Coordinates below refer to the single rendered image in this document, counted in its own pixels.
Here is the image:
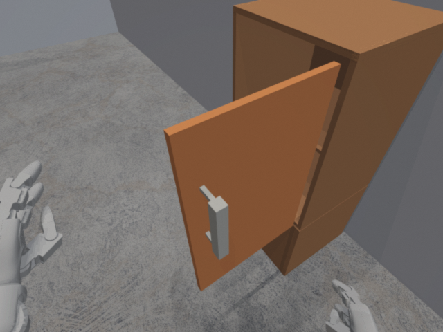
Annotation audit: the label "left robot forearm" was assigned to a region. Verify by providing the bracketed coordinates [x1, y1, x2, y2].
[0, 283, 30, 332]

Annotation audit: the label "handle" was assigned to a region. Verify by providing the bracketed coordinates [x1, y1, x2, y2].
[199, 185, 229, 260]

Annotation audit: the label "right robot hand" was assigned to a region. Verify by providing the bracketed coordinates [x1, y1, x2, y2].
[325, 279, 378, 332]

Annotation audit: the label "left robot hand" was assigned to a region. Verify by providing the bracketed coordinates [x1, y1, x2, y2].
[0, 160, 62, 284]

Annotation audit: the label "cupboard door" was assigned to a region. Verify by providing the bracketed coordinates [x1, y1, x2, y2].
[164, 61, 341, 291]

